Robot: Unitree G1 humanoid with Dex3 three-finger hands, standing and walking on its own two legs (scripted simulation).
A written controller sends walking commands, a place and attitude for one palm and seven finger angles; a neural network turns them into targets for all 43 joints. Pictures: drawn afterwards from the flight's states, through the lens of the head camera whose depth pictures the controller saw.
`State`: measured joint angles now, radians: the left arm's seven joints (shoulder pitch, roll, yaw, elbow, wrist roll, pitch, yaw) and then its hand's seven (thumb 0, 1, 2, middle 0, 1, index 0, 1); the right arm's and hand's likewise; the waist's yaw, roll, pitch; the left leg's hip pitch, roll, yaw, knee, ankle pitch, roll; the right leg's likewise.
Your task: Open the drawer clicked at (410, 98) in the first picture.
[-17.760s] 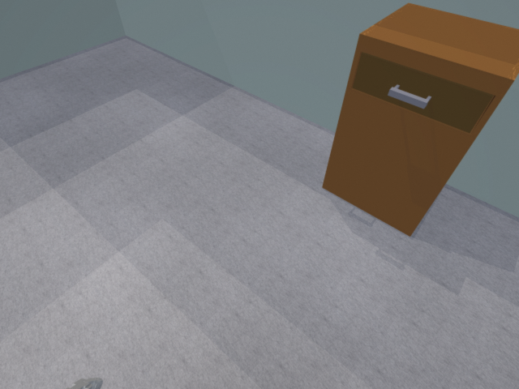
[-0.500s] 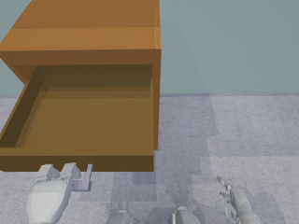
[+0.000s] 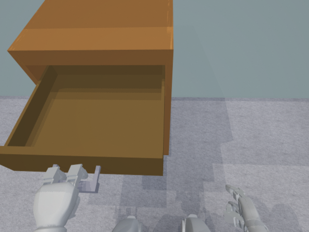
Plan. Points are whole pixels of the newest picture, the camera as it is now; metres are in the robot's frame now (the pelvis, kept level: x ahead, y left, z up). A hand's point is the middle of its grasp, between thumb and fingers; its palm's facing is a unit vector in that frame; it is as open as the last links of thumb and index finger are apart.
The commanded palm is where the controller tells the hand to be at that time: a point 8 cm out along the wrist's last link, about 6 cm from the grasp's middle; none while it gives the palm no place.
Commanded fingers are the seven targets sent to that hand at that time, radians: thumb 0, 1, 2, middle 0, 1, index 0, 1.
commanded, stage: open the thumb to release the handle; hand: left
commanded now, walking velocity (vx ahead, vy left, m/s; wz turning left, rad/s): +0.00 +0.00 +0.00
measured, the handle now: (73, 177) +0.25 +0.23 -0.01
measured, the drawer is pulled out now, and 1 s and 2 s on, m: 0.30 0.30 0.30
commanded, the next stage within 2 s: lift the hand off the handle in 0.18 s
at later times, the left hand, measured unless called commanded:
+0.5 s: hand (69, 202) +0.19 +0.23 -0.03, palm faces +0.00 -0.04 -1.00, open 13.8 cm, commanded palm +0.18 +0.24 +0.02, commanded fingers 0.00 -0.50 0.30 -0.30 -1.20 -0.30 -1.20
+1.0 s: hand (65, 195) +0.20 +0.23 +0.00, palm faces +0.00 -0.07 -1.00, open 13.6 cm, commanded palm +0.18 +0.24 +0.05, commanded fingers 0.00 -0.50 0.30 -0.30 -1.20 -0.30 -1.20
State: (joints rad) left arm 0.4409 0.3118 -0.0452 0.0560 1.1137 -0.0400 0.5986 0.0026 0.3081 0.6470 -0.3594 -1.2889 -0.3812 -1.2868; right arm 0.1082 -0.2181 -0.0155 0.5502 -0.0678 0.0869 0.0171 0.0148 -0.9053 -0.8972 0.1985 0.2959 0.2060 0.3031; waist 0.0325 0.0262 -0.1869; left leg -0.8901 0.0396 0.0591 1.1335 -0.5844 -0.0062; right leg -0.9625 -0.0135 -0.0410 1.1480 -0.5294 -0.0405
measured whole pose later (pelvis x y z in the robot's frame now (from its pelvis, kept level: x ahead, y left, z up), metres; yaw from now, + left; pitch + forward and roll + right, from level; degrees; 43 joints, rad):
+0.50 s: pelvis -0.03 -0.01 +0.00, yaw +1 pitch +18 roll +1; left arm 0.31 0.32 -0.05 0.18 1.11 -0.03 0.59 0.00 -0.48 0.31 -0.34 -1.22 -0.32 -1.20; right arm 0.12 -0.24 -0.03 0.60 -0.06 0.08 -0.02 0.01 -0.91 -0.90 0.20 0.30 0.21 0.30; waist 0.03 0.03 -0.18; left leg -0.90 0.03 0.04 1.12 -0.53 -0.02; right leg -0.96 -0.02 -0.06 1.14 -0.49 -0.06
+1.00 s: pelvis -0.02 -0.01 +0.02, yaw +1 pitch +16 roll +1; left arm 0.29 0.34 -0.04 0.16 1.08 -0.04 0.55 0.00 -0.49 0.30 -0.36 -1.21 -0.36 -1.21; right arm 0.13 -0.24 -0.03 0.61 -0.04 0.07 -0.04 0.01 -0.90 -0.90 0.20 0.30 0.21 0.30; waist 0.02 0.04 -0.15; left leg -0.80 0.03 0.04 1.03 -0.50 -0.01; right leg -0.86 -0.01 -0.06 1.03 -0.45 -0.05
